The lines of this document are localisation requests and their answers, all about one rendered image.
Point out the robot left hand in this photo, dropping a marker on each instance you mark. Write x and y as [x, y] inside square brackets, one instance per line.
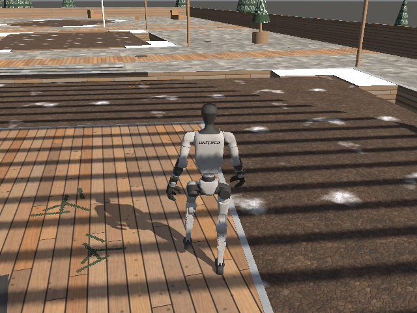
[170, 191]

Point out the robot right hand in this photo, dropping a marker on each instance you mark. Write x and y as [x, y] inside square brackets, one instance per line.
[235, 178]

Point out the robot left upper arm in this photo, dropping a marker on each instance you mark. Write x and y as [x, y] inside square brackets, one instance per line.
[185, 148]

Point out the humanoid robot torso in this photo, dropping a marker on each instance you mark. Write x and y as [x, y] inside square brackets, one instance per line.
[208, 158]

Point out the right robot forearm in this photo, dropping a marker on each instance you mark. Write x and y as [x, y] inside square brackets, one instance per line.
[239, 169]

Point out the robot right upper arm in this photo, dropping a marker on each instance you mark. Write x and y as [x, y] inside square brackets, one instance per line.
[232, 146]

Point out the robot right shin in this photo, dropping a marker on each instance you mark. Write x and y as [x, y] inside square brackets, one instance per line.
[221, 243]

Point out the left robot forearm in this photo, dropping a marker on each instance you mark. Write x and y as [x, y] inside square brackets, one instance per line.
[175, 175]

